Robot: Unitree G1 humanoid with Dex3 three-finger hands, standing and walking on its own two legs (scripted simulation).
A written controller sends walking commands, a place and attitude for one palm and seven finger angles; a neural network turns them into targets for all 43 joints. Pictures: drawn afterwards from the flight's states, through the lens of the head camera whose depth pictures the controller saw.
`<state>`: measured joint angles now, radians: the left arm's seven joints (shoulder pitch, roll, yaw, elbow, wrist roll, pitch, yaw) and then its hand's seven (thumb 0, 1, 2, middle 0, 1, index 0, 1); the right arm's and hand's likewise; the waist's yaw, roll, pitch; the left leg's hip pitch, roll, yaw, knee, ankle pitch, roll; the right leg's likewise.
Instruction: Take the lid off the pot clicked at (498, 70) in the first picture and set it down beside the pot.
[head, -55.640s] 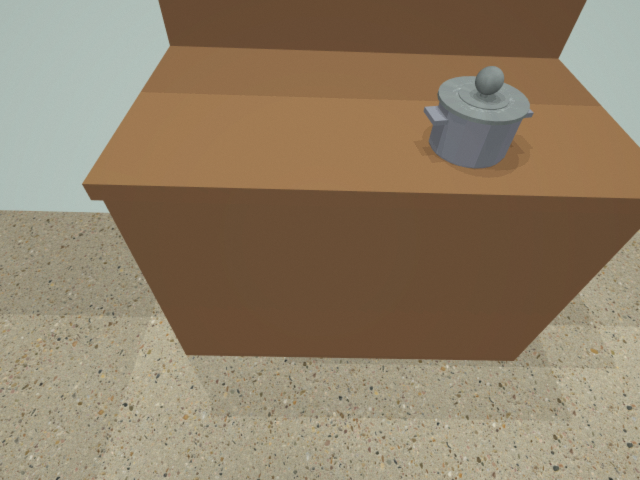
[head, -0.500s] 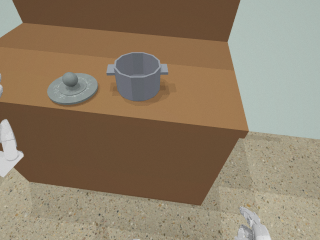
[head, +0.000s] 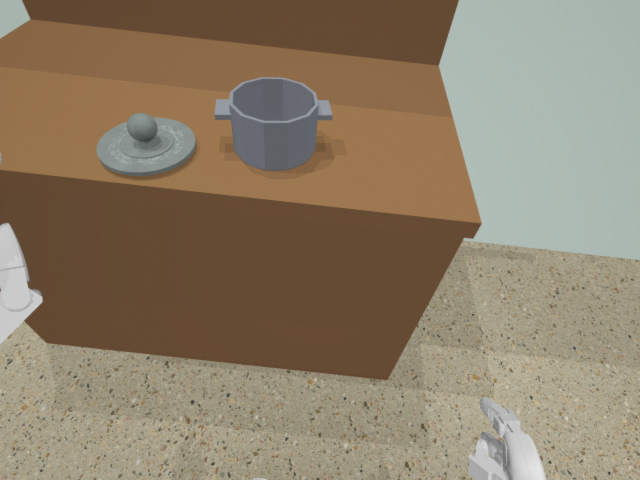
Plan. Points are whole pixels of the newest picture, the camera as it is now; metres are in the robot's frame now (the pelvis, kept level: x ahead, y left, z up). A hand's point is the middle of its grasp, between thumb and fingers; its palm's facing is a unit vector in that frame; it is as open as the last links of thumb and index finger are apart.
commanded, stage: step back with the hand held close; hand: left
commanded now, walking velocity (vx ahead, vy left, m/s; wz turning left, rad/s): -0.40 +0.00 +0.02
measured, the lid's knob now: (142, 127) +0.64 +0.35 +0.07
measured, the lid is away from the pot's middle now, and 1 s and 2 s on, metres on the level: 0.23 0.23 0.23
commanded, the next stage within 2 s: stop stepping back and stand still in 0.08 s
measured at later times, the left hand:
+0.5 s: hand out of the picture +0.08 +0.25 +0.23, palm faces +0.43 -0.81 -0.40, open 7.4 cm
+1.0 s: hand out of the picture -0.01 +0.23 +0.23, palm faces +0.39 -0.77 -0.50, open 7.4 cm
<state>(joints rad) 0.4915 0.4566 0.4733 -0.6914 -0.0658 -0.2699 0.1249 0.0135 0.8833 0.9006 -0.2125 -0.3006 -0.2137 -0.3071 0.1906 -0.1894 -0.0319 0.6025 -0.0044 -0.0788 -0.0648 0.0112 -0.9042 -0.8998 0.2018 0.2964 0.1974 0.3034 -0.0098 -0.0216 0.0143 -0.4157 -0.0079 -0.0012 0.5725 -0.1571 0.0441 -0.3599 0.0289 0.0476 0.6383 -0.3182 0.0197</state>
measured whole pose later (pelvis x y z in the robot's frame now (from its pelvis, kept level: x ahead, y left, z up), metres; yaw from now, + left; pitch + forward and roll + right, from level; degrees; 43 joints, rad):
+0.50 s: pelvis -0.11 +0.01 +0.01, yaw +0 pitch -1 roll -1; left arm 0.53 0.44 0.46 -0.65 -0.05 -0.21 0.15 0.02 0.89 0.90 -0.21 -0.30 -0.21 -0.31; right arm 0.31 -0.17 0.01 0.60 0.01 -0.13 -0.08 0.01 -0.90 -0.90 0.20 0.30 0.20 0.30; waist -0.04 -0.03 -0.05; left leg -0.33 -0.02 -0.03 0.46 -0.22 0.02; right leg -0.23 0.02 0.01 0.47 -0.33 0.00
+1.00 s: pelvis -0.19 +0.01 +0.00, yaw +1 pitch +0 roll -1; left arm 0.53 0.47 0.41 -0.71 -0.02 -0.19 0.10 0.02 0.89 0.90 -0.21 -0.30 -0.21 -0.31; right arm 0.27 -0.18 0.00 0.65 -0.01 -0.08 -0.02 0.01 -0.90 -0.90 0.20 0.30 0.20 0.30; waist 0.00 0.00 -0.04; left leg -0.56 0.00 -0.01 0.99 -0.41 0.00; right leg -0.25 0.05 -0.06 0.54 -0.28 -0.08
